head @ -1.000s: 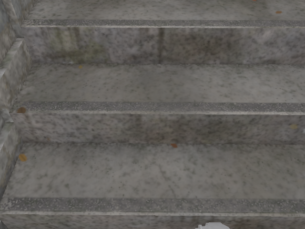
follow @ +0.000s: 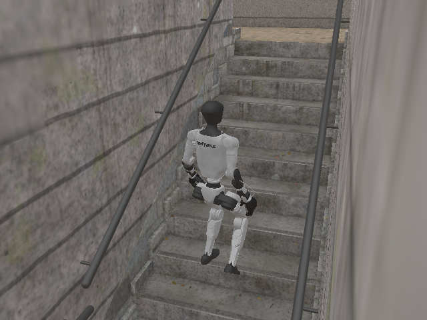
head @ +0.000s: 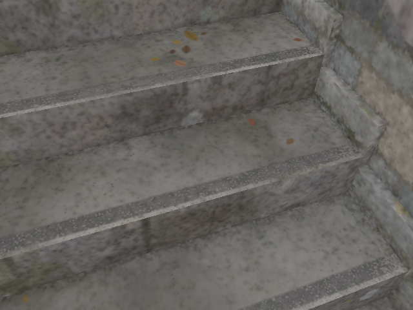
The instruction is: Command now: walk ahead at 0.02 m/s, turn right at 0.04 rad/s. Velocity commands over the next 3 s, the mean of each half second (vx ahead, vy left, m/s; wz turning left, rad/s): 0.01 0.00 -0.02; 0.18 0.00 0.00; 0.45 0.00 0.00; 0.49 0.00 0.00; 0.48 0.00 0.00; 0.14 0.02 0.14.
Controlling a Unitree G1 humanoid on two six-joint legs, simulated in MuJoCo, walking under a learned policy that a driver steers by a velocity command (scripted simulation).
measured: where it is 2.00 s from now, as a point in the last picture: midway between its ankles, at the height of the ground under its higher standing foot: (162, 167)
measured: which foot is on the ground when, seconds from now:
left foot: down 0.00-0.32, up 0.34-0.60, down 0.62-0.88, up 0.90-1.00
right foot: up 0.00-0.28, down 0.30-1.00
